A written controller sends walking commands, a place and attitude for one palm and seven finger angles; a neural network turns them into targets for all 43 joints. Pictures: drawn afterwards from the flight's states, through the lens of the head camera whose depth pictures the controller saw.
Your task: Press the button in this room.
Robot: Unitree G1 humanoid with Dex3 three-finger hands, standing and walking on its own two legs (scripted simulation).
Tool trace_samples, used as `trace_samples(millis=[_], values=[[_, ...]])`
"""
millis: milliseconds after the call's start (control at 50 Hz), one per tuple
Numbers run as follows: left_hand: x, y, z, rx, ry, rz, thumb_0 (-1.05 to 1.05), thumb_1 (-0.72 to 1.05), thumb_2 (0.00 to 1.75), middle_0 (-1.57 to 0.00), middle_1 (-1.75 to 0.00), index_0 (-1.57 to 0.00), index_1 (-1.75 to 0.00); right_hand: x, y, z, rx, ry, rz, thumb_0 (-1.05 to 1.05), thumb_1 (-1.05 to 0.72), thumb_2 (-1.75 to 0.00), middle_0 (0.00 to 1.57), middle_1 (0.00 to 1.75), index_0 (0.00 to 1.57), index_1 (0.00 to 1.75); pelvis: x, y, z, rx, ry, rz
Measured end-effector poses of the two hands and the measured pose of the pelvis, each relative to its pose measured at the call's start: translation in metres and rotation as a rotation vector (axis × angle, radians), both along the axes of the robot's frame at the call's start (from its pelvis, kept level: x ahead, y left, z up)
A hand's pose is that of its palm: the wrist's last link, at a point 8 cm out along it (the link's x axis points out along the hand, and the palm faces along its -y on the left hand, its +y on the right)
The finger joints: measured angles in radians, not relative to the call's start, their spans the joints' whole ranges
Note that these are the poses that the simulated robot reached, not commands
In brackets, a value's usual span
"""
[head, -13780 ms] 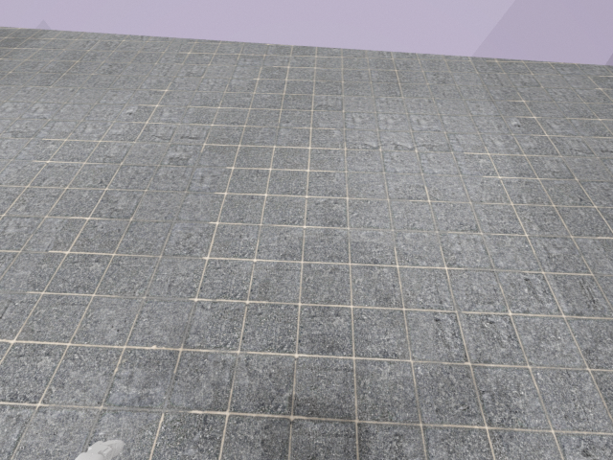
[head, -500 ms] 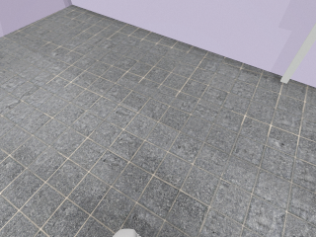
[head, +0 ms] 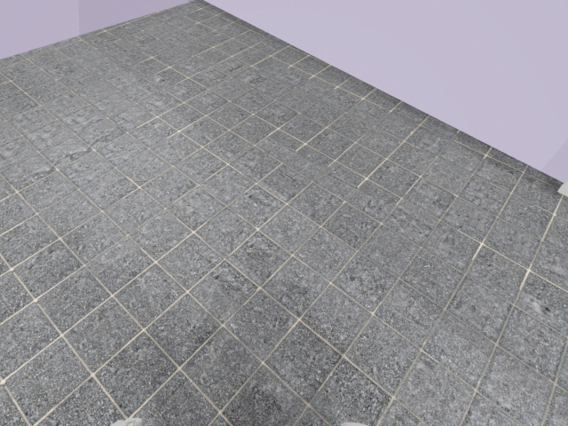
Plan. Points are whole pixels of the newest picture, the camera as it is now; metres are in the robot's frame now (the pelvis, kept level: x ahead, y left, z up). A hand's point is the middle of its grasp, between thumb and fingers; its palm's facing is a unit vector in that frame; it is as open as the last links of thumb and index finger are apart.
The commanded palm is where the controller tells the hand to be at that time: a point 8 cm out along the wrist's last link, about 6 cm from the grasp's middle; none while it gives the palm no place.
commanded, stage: turn or walk to find it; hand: left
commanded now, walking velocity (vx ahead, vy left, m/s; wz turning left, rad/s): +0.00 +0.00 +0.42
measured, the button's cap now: out of the picture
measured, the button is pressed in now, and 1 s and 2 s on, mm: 0 0 0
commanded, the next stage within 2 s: none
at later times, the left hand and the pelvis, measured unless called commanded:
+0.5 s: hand out of the picture -0.03 +0.17 -0.17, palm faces +0.27 -0.93 -0.25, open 7.4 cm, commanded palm none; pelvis -0.02 -0.03 +0.00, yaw +14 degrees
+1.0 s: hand out of the picture -0.03 +0.19 -0.16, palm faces +0.43 -0.86 -0.28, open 7.4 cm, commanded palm none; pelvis -0.04 -0.03 -0.01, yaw +25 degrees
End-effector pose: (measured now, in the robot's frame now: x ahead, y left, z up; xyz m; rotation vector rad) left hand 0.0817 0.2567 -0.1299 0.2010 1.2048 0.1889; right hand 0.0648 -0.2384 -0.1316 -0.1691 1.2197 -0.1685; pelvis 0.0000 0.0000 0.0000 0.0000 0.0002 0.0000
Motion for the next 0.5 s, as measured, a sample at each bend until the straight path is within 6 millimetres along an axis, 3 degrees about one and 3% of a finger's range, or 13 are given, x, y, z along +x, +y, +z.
trace_samples(millis=[100,160,340,420,500], values=[[0.013,-0.025,0.007,0.019,-0.079,-0.003,0.00,0.91,0.90,-0.20,-0.30,-0.20,-0.30,-0.015,-0.021,-0.020,0.030,0.052,0.000,0.00,-0.90,-0.90,0.20,0.30,0.20,0.30,-0.002,-0.021,-0.008,0.022,0.000,0.042],[0.005,-0.040,0.011,0.033,-0.104,0.009,0.00,0.91,0.90,-0.20,-0.30,-0.20,-0.30,-0.020,-0.036,-0.029,0.040,0.083,0.011,0.00,-0.90,-0.90,0.20,0.30,0.20,0.30,-0.006,-0.032,-0.011,0.019,-0.008,0.079],[-0.058,-0.058,0.014,0.019,-0.022,0.141,0.00,0.91,0.90,-0.20,-0.30,-0.20,-0.30,-0.014,-0.056,-0.020,0.024,0.142,0.104,0.01,-0.91,-0.90,0.20,0.30,0.20,0.30,-0.010,-0.045,0.000,0.040,-0.013,0.173],[-0.092,-0.057,0.008,0.002,0.030,0.202,0.00,0.91,0.90,-0.21,-0.30,-0.20,-0.30,0.000,-0.050,-0.016,0.006,0.146,0.161,0.01,-0.91,-0.90,0.19,0.30,0.20,0.30,-0.014,-0.042,0.001,0.042,-0.010,0.211],[-0.130,-0.046,-0.002,-0.016,0.082,0.270,0.00,0.91,0.90,-0.21,-0.30,-0.20,-0.30,0.023,-0.031,-0.012,-0.013,0.109,0.232,0.01,-0.91,-0.90,0.19,0.30,0.20,0.30,-0.020,-0.033,-0.002,0.032,-0.006,0.247]])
